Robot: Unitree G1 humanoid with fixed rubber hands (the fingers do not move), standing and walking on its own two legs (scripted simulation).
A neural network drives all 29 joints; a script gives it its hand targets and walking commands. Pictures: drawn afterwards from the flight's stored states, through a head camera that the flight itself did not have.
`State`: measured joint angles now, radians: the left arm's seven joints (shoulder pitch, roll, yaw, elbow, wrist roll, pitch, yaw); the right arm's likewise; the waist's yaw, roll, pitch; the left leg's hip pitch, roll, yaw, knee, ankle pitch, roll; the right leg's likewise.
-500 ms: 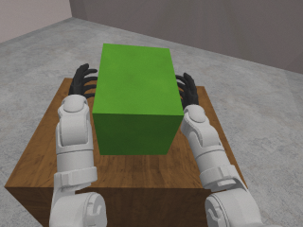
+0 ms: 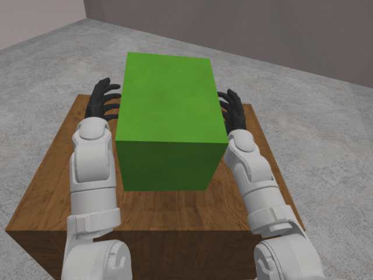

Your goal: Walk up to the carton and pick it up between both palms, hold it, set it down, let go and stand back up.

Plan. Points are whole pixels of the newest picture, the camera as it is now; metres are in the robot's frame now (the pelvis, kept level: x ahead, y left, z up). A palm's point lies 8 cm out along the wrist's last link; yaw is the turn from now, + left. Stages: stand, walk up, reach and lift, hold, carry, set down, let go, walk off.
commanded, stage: hold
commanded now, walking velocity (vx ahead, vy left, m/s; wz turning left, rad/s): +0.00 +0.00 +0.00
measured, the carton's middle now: (167, 123) +0.40 +0.01 +0.14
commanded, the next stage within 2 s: none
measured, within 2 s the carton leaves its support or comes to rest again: neither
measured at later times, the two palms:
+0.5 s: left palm (96, 118) +0.36 +0.15 +0.19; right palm (233, 127) +0.36 -0.13 +0.17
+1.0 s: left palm (94, 122) +0.36 +0.15 +0.18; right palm (232, 124) +0.36 -0.12 +0.18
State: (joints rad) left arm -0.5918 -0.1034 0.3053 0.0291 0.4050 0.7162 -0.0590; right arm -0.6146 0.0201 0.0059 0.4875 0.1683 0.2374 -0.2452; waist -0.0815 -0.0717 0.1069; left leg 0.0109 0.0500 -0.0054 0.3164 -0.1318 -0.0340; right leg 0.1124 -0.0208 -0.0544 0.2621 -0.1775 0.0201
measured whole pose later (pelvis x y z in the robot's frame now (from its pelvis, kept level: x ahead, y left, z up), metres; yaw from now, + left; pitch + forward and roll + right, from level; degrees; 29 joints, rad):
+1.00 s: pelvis +0.00 +0.00 +0.00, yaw +0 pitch -11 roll -1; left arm -0.56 -0.09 0.30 0.02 0.37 0.72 -0.05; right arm -0.62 0.02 0.02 0.45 0.19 0.29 -0.26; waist -0.10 -0.08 0.10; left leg -0.01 0.05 -0.01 0.35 -0.15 -0.03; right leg 0.10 -0.02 -0.06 0.27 -0.19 0.02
